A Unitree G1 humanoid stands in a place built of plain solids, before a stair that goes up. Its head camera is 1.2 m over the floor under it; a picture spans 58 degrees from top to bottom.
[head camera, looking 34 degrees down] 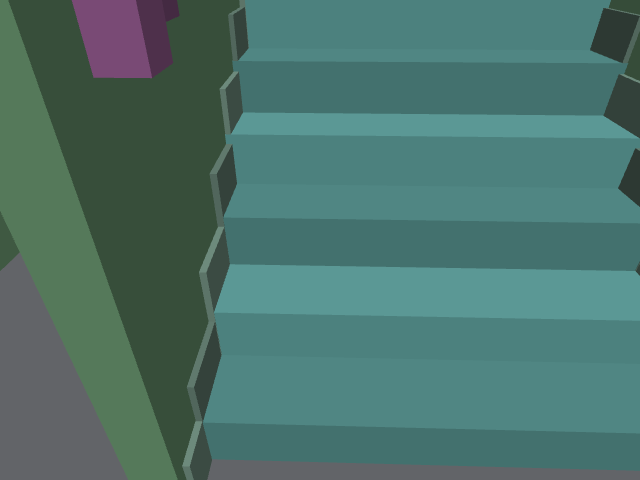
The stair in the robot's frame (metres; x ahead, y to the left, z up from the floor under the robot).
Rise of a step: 0.18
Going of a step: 0.23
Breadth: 1.34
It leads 2 degrees to the right of straight ahead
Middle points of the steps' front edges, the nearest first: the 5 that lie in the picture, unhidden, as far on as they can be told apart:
0.65 -0.34 0.18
0.87 -0.35 0.35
1.10 -0.35 0.53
1.32 -0.36 0.70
1.55 -0.37 0.88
